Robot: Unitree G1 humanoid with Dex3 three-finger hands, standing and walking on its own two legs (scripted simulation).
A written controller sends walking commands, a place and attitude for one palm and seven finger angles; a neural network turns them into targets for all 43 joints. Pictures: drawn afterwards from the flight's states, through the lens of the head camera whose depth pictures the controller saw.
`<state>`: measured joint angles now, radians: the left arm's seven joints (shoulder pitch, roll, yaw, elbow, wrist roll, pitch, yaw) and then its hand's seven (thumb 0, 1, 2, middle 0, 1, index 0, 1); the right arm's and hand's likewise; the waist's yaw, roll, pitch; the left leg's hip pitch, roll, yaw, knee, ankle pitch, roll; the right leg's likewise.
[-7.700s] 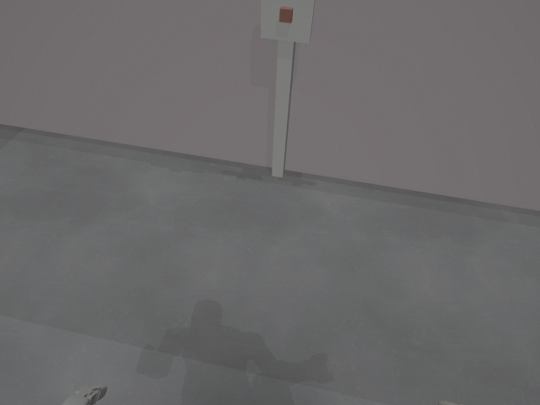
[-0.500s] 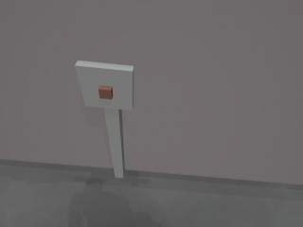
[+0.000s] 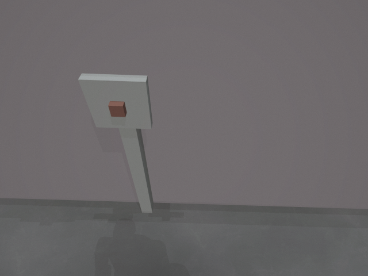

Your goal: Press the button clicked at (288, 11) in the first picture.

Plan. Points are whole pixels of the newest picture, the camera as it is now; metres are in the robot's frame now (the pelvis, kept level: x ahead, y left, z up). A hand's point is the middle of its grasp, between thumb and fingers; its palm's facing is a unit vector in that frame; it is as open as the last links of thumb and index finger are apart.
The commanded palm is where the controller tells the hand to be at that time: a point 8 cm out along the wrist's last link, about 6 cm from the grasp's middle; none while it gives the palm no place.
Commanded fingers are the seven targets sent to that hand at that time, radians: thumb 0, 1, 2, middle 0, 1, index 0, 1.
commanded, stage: come to a stop and stand still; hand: left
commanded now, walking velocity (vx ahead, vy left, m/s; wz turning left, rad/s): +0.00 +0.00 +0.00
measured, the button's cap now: (118, 108) +0.54 +0.22 +0.04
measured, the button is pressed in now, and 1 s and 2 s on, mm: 0 0 0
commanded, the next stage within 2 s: look again from close up in 1.26 s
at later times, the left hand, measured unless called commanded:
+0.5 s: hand out of the picture -0.02 +0.11 -0.18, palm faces +0.05 -0.99 -0.14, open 7.4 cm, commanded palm none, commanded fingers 0.00 0.90 0.90 -0.20 -0.30 -0.20 -0.30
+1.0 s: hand out of the picture +0.01 +0.10 -0.17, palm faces +0.05 -0.98 -0.18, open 7.4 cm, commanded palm none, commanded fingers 0.00 0.90 0.90 -0.20 -0.30 -0.20 -0.30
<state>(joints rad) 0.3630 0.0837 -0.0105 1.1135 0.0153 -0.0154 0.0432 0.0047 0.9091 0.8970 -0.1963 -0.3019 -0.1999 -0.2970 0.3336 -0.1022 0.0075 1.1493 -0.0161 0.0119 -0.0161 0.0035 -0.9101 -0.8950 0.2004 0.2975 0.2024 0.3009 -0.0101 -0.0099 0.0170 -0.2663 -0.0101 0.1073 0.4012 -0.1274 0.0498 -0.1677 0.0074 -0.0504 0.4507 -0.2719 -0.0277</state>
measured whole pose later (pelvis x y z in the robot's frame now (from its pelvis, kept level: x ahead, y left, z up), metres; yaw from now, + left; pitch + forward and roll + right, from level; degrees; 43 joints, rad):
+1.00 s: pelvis +0.04 -0.05 +0.00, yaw +0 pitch -1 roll +1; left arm 0.36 0.10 0.00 1.11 0.01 -0.03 0.05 0.00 0.91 0.90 -0.20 -0.30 -0.20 -0.30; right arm 0.29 -0.12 0.02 1.15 -0.02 -0.01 -0.04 0.01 -0.92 -0.90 0.20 0.30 0.20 0.30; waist 0.00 -0.01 0.03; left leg -0.21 0.04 0.08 0.42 -0.20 -0.03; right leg -0.08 0.07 -0.06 0.41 -0.32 -0.09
